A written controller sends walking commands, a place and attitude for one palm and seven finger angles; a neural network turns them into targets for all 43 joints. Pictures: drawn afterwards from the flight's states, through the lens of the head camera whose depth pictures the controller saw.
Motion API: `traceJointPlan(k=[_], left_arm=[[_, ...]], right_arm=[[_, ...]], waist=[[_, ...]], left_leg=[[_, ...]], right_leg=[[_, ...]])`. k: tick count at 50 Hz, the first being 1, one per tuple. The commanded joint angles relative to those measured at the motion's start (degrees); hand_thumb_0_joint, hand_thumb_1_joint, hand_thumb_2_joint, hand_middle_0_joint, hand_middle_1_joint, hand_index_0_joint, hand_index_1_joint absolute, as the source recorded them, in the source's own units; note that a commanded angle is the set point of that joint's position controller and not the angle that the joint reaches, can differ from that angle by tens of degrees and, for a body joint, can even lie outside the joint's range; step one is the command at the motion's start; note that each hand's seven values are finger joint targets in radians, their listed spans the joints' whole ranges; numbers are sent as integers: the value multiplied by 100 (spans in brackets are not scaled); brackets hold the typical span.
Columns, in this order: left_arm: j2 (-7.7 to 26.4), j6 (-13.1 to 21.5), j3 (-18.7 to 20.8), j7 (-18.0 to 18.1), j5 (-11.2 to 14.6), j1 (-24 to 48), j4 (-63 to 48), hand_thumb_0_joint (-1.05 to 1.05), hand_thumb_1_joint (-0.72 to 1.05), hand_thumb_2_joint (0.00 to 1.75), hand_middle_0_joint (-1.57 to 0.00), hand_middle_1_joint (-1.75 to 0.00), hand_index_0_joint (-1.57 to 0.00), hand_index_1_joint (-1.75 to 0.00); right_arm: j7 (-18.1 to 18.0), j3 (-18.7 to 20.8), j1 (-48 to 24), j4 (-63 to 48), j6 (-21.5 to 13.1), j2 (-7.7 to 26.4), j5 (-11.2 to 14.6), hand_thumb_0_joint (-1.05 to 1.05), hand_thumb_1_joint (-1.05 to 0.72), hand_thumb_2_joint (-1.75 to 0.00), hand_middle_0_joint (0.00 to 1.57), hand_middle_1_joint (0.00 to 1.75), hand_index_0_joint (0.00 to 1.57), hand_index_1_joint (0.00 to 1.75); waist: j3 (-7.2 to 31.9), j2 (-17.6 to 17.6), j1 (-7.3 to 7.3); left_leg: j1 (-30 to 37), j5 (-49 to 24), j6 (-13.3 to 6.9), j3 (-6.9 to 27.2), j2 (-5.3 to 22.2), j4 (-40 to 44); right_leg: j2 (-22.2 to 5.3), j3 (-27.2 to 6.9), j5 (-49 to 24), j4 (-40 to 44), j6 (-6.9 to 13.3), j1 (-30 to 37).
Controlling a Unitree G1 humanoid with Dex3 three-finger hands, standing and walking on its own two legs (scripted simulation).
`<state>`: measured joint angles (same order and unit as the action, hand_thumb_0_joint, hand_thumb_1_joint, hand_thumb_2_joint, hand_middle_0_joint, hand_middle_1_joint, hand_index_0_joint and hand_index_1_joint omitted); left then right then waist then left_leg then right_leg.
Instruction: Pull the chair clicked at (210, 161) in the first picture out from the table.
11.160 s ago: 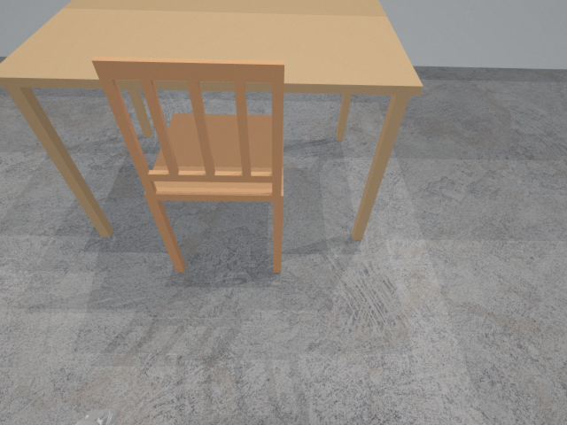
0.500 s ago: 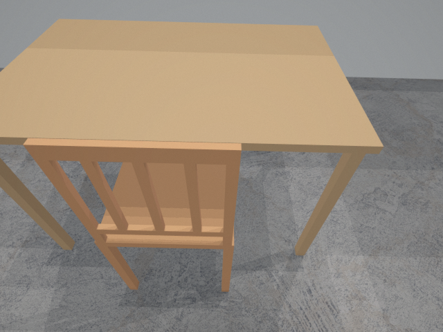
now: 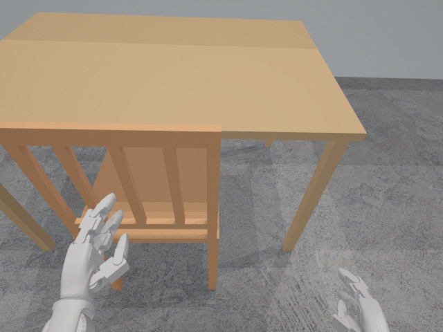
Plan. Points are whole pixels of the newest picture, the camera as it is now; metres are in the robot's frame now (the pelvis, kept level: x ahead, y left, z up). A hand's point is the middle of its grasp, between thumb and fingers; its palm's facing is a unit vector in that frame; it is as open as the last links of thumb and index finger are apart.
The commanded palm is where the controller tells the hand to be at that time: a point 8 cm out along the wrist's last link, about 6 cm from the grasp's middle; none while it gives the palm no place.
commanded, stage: raise the hand toward the chair's back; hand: left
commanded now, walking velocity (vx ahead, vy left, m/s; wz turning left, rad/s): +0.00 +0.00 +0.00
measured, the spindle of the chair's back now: (130, 189) +0.44 +0.22 -0.03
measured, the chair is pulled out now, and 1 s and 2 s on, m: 0.00 0.00 0.00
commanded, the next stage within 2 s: aim the fingers beside a spindle in 1.80 s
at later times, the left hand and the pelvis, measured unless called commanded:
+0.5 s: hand (132, 290) +0.21 +0.16 -0.03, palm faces -0.05 -1.00 +0.00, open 12.5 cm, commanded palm +0.17 +0.24 -0.01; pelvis -0.01 -0.03 -0.06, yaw +2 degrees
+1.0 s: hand (95, 275) +0.22 +0.22 +0.01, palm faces +0.08 -1.00 -0.06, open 16.4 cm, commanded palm +0.20 +0.27 +0.00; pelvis +0.00 +0.01 -0.05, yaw +2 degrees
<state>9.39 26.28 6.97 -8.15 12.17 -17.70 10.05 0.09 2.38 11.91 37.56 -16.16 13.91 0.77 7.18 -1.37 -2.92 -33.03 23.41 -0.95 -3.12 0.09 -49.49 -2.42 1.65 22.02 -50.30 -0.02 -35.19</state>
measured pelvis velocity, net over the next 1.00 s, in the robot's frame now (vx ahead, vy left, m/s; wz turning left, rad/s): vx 0.00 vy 0.01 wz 0.04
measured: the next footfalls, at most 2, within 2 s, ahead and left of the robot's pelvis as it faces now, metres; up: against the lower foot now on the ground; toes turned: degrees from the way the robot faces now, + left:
none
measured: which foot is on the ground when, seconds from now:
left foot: down 0.00-1.00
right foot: down 0.00-1.00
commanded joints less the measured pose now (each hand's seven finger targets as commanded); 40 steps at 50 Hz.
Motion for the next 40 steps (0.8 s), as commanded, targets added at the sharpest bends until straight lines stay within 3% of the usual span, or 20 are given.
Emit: traceJointPlan(k=[1, 2, 4, 6, 8, 11, 12, 14, 15, 17, 19, 21, 22, 24, 27, 29, 32, 34, 37, 40], left_arm=[[744, 672, 902, -1040, 165, -2252, 353, 0, 53, 74, -16, -24, -16, -24], [866, 592, 1054, -1005, 147, -2122, 314, 0, 50, 73, -16, -24, -16, -24], [917, 716, 1033, -874, 330, -1287, -984, 0, 46, 71, -16, -23, -16, -23], [1120, 1195, 1162, -574, 397, -647, -2427, 0, 41, 69, -15, -22, -15, -22], [1292, 1711, 1006, -364, 363, -92, -3677, 0, 36, 67, -15, -22, -15, -22], [820, 1899, 198, -584, 334, -36, -3496, 0, 29, 64, -14, -20, -14, -20], [707, 1860, -22, -819, 376, 118, -3286, 0, 27, 63, -14, -20, -14, -20], [835, 1523, -35, -1292, 409, -33, -2407, 0, 22, 61, -13, -19, -13, -19], [960, 1155, 99, -1480, 419, -220, -1926, 0, 20, 60, -13, -19, -13, -19], [1158, 249, 529, -1784, 486, -661, -1041, 0, 15, 58, -13, -18, -13, -18], [1381, -564, 989, -1852, 718, -854, -1412, 0, 11, 56, -12, -18, -12, -18], [1558, -991, 1557, -1558, 946, -932, -1942, 0, 6, 54, -12, -17, -12, -17], [1656, -1022, 1942, -1287, 1001, -1175, -2012, 0, 4, 53, -11, -16, -11, -16], [1348, -683, 1860, -796, 990, -1119, -2635, 0, -1, 51, -11, -16, -11, -16], [1123, -12, 1474, -430, 671, -945, -2572, 0, -8, 48, -10, -15, -10, -15], [861, 316, 932, -514, 419, -760, -2133, 0, -13, 46, -10, -14, -10, -14], [595, 386, 313, -919, 346, -646, -1528, 0, -20, 43, -9, -13, -9, -13], [938, 351, 479, -1176, 450, -544, -1615, 0, -24, 41, -9, -12, -9, -12], [1577, 298, 1143, -1155, 575, -402, -2286, 0, -31, 38, -8, -11, -8, -11], [1453, 381, 1290, -767, 646, -521, -2944, 0, -38, 35, -7, -10, -7, -10]], right_arm=[[114, 370, -732, -1482, -130, 739, 95, 0, -90, -90, 20, 30, 20, 30], [108, 378, -718, -1487, -43, 688, 105, 0, -90, -90, 20, 30, 20, 30], [60, 343, -733, -1711, -14, 630, 59, 0, -90, -90, 20, 30, 20, 30], [-2, 346, -562, -1716, -114, 521, -25, 0, -90, -90, 20, 30, 20, 30], [-80, 324, -406, -1498, -175, 504, -106, 0, -90, -90, 20, 30, 20, 30], [-179, 214, -332, -1230, -316, 569, -88, 0, -90, -90, 20, 30, 20, 30], [-219, 184, -319, -1146, -381, 618, -70, 0, -90, -90, 20, 30, 20, 30], [-282, 176, -309, -1028, -435, 725, 43, 0, -90, -90, 20, 30, 20, 30], [-336, 174, -312, -1071, -389, 741, 110, 0, -90, -90, 20, 30, 20, 30], [-417, 180, -396, -1156, -239, 755, 242, 0, -90, -90, 20, 30, 20, 30], [-461, 182, -527, -1498, -43, 738, 304, 0, -90, -90, 20, 30, 20, 30], [-484, 187, -633, -1679, 76, 578, 282, 0, -90, -90, 20, 30, 20, 30], [-473, 199, -694, -1663, 124, 473, 247, 0, -90, -90, 20, 30, 20, 30], [-430, 221, -539, -1595, 91, 295, 201, 0, -90, -90, 20, 30, 20, 30], [-366, 240, -480, -1280, 21, 239, 94, 0, -90, -90, 20, 30, 20, 30], [-317, 256, -353, -1140, -23, 350, 53, 0, -90, -90, 20, 30, 20, 30], [-341, 240, -278, -1125, -101, 550, 123, 0, -90, -90, 20, 30, 20, 30], [-396, 259, -192, -1218, -156, 712, 192, 0, -90, -90, 20, 30, 20, 30], [-458, 258, -209, -1330, -199, 731, 178, 0, -90, -90, 20, 30, 20, 30], [-441, 228, -221, -1385, -164, 569, 125, 0, -90, -90, 20, 30, 20, 30]], waist=[[236, -436, 778], [316, 42, 809], [710, 469, 703], [1485, 1103, 604], [1875, 1370, 363], [1488, 1270, -71], [1299, 958, -263], [886, 441, -378], [816, 129, -352], [920, -183, -76], [1619, -296, 296], [2087, -419, 528], [2246, -416, 692], [2309, -285, 683], [1757, -51, 536], [1265, -4, 211], [719, -101, -68], [960, -29, -15], [1668, 427, 274], [1980, 762, 446]], left_leg=[[-1240, -475, 167, 17, -262, -133], [-1345, -406, 167, -1, -269, -268], [-1502, -196, 107, 9, -232, -554], [-1151, -575, 30, 151, -121, -877], [-980, -794, -15, 299, -51, -1194], [-1270, -570, -78, 408, 14, -1566], [-1478, -450, -120, 477, 51, -1712], [-2086, 40, -118, 526, 73, -1876], [-2382, 248, -122, 482, 47, -1905], [-2516, 254, -133, 414, 13, -1779], [-2297, -77, -143, 347, -99, -1546], [-2189, -433, -99, 357, -129, -1462], [-2137, -601, -52, 400, -106, -1411], [-1946, -985, -9, 435, -43, -1293], [-1893, -1086, 8, 415, 6, -1215], [-1849, -894, -22, 444, 7, -1235], [-2029, -266, -77, 473, -6, -1285], [-1942, -17, -97, 487, -13, -1207], [-1535, -367, -105, 472, -14, -1026], [-942, -1040, -61, 506, -5, -773]], right_leg=[[147, 129, -261, -47, 221, 65], [131, 49, -185, -153, 236, -57], [125, -83, 150, -363, 209, -342], [176, -191, -155, -608, 233, -478], [255, -218, -273, -811, 244, -812], [254, -292, 18, -776, 230, -1390], [264, -337, 99, -737, 191, -1505], [225, -470, 620, -554, 130, -1551], [177, -623, 962, -365, 89, -1403], [112, -763, 1193, -117, 42, -955], [-9, -813, 776, -44, -33, -75], [-128, -911, 119, -29, -129, 601], [-104, -808, -213, -154, -102, 822], [-56, -591, -1212, -416, -78, 825], [44, -338, -1280, -597, -21, 188], [100, -165, -764, -628, -8, -501], [104, -232, 307, -398, 29, -1120], [84, -313, 774, -249, 56, -1056], [111, -212, 386, -375, 109, -608], [184, 143, -376, -634, 157, -499]])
